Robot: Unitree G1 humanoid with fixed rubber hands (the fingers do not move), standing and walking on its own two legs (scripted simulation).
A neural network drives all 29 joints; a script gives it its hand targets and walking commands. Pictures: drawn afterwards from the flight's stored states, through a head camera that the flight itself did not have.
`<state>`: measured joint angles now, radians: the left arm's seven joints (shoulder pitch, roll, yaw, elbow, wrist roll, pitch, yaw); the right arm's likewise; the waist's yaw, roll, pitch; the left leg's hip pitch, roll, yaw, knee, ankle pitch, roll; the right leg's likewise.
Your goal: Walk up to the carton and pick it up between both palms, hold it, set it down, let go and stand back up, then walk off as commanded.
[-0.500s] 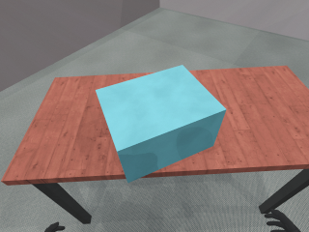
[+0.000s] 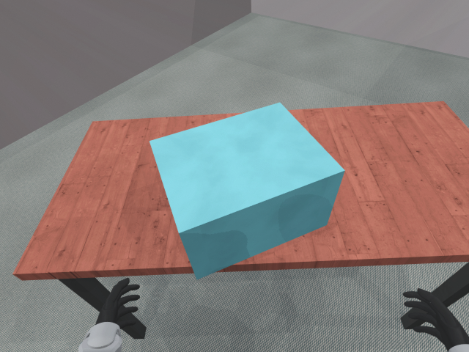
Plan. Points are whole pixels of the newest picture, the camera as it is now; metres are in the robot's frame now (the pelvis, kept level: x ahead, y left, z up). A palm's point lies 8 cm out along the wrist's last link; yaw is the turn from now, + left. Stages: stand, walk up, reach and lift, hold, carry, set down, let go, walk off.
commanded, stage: reach and lift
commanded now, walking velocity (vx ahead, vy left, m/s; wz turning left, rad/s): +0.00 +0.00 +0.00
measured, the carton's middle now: (241, 184) +0.44 +0.01 +0.01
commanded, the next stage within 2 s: none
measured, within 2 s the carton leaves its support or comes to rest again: neither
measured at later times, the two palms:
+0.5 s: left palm (103, 331) +0.17 +0.24 -0.01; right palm (449, 312) +0.17 -0.30 -0.01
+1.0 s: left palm (108, 318) +0.18 +0.22 +0.03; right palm (462, 284) +0.20 -0.31 +0.04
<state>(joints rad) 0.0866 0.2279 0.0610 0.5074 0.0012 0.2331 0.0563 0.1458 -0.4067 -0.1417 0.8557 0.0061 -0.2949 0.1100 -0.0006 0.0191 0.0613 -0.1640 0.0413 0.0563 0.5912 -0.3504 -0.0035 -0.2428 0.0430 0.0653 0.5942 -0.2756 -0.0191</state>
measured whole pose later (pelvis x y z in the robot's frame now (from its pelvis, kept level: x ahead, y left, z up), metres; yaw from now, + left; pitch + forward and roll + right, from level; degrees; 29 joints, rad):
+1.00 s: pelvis +0.00 +0.01 +0.01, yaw +0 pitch -4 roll -1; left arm 0.38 0.07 0.03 0.01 0.00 0.10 0.18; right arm 0.21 -0.51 -0.14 0.43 0.40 -0.14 0.30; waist 0.00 0.02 0.00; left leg -0.09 0.04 0.06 0.42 -0.27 0.00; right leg -0.15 0.04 0.07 0.39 -0.18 -0.02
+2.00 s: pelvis +0.01 +0.01 +0.02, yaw +0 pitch -1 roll -1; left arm -0.02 0.09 0.11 -0.10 0.00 0.41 0.22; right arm -0.13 -0.63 -0.07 0.30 0.50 0.11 0.30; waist 0.00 0.02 -0.02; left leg -0.13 0.05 0.06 0.40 -0.26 0.00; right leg -0.18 0.05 0.07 0.34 -0.16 -0.02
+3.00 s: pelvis +0.02 +0.00 +0.02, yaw +0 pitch +5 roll -1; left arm -0.65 0.21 0.22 0.27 -0.05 0.64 0.18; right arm -0.79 -0.66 0.05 0.74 0.49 0.30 0.26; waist 0.08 0.02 -0.04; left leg -0.23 0.05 0.05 0.40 -0.25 -0.01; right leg -0.28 0.05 0.07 0.34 -0.14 -0.02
